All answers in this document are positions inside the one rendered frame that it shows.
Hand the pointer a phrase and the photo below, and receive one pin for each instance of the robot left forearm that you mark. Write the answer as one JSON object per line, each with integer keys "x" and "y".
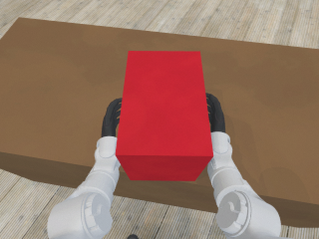
{"x": 104, "y": 176}

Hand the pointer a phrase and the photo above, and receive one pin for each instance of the robot right hand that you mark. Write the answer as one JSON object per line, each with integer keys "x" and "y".
{"x": 215, "y": 116}

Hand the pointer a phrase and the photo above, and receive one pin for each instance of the carton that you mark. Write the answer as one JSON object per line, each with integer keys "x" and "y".
{"x": 164, "y": 131}

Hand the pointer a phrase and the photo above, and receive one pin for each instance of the robot left upper arm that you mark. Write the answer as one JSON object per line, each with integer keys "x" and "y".
{"x": 86, "y": 216}

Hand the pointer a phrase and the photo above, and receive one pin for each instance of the robot right upper arm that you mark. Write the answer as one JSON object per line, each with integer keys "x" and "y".
{"x": 242, "y": 216}

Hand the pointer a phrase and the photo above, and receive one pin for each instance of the robot right forearm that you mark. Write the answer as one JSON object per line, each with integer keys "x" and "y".
{"x": 223, "y": 173}

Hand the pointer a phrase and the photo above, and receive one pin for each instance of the pedestal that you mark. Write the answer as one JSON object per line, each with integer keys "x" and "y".
{"x": 57, "y": 80}

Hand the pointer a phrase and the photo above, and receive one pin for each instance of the robot left hand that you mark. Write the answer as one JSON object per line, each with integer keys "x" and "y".
{"x": 110, "y": 121}

